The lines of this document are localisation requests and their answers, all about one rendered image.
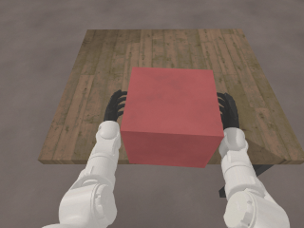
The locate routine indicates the table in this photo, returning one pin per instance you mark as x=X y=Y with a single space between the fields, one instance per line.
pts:
x=104 y=65

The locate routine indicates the robot left upper arm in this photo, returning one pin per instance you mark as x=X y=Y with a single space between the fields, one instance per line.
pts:
x=91 y=206

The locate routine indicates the robot right upper arm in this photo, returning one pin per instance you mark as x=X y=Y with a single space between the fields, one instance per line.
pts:
x=247 y=210

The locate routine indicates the left robot hand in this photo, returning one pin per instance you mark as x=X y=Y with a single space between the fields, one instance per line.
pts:
x=111 y=112

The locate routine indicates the robot left forearm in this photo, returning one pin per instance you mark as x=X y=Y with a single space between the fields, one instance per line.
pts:
x=103 y=160

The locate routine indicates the robot right forearm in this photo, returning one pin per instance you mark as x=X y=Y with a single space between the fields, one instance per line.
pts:
x=237 y=170

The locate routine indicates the carton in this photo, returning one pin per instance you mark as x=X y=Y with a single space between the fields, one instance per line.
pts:
x=171 y=117

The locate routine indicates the right robot hand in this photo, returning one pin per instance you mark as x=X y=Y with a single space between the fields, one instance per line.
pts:
x=229 y=116

